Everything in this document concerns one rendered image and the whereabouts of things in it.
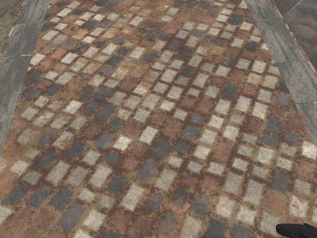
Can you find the right robot hand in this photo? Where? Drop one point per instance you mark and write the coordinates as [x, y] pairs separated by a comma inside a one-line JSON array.
[[293, 230]]

